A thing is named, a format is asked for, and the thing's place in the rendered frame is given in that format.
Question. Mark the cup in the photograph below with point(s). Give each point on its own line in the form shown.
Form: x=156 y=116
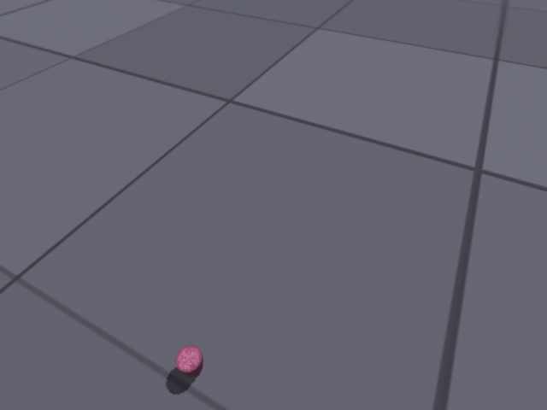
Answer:
x=189 y=360

